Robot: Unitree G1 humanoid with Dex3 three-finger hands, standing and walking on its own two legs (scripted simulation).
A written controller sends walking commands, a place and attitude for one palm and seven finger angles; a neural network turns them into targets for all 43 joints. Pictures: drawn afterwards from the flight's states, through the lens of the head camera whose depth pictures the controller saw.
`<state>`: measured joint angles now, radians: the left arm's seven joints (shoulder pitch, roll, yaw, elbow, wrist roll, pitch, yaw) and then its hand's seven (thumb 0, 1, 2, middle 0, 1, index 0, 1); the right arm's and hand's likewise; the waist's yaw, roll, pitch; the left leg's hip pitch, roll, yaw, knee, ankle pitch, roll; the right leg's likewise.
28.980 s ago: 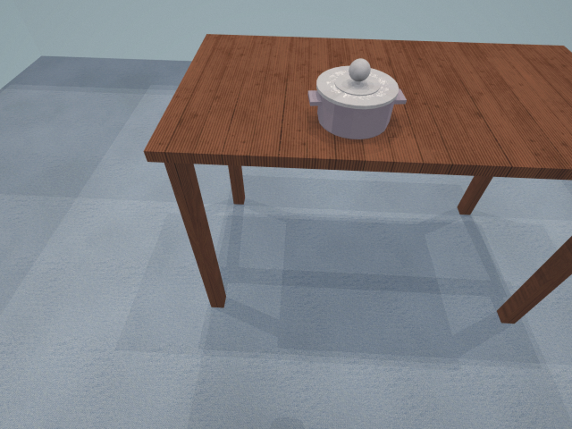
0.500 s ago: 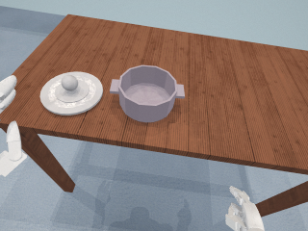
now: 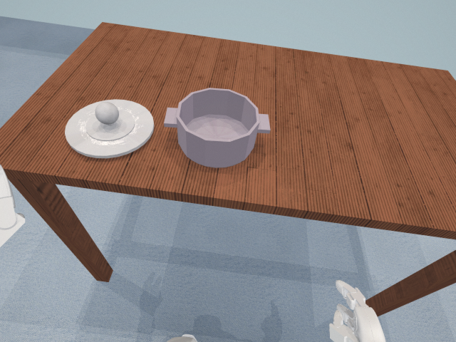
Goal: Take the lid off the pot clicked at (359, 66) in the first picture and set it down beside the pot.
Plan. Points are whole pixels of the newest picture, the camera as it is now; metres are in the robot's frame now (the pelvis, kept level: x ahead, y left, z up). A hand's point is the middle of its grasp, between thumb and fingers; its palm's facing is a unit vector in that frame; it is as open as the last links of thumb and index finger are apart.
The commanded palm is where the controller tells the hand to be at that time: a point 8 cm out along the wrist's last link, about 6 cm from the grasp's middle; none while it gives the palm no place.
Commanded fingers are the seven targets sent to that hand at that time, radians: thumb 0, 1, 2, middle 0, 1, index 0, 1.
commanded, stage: step back with the hand held close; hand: left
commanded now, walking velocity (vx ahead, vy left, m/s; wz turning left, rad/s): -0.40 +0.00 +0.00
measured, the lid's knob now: (107, 113) +0.53 +0.30 +0.07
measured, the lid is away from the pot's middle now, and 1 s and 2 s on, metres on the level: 0.24 0.24 0.24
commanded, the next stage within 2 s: stop stepping back and stand still in 0.80 s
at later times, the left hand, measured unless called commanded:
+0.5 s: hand out of the picture +0.15 +0.25 +0.23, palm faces +0.40 -0.85 -0.35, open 7.4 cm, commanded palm +0.08 +0.29 +0.24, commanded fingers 0.00 0.90 0.90 -0.20 -0.30 -0.20 -0.30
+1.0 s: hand out of the picture +0.08 +0.26 +0.19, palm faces +0.20 -0.93 -0.32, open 7.4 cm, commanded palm -0.01 +0.31 +0.24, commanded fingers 0.00 0.90 0.90 -0.20 -0.30 -0.20 -0.30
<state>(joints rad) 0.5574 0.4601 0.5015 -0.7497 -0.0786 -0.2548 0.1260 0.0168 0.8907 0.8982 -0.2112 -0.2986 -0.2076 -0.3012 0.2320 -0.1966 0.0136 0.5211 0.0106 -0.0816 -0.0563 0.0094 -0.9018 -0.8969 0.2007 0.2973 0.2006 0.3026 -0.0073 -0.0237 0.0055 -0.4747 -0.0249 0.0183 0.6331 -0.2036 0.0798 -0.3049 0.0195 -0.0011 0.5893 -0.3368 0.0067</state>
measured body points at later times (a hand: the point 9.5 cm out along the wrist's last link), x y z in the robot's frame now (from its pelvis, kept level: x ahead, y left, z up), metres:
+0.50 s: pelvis -0.05 +0.01 +0.00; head -0.03 +0.06 +0.45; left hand +0.12 +0.29 +0.25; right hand +0.11 -0.23 -0.05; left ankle +0.08 +0.07 -0.72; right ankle -0.09 -0.14 -0.67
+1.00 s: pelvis -0.17 +0.04 +0.01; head -0.13 +0.11 +0.45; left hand +0.06 +0.30 +0.21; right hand -0.03 -0.21 -0.04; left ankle -0.07 +0.08 -0.72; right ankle -0.19 -0.11 -0.65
